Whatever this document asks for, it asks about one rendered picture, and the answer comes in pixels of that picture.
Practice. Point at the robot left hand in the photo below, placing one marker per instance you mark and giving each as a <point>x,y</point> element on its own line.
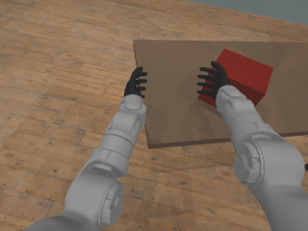
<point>131,86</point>

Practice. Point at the left robot upper arm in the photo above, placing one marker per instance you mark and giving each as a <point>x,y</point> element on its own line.
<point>93,202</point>

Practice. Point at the right robot forearm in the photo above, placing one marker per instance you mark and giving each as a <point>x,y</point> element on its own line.
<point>242,120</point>

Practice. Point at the left robot forearm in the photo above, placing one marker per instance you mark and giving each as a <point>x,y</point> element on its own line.
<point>111,158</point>

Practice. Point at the robot right hand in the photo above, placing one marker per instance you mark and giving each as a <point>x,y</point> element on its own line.
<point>218,81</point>

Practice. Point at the carton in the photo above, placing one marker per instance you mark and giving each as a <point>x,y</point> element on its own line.
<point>250,77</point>

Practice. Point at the right robot upper arm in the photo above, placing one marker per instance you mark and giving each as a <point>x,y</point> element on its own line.
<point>274,170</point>

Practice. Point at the table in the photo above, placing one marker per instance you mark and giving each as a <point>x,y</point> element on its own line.
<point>176,117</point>

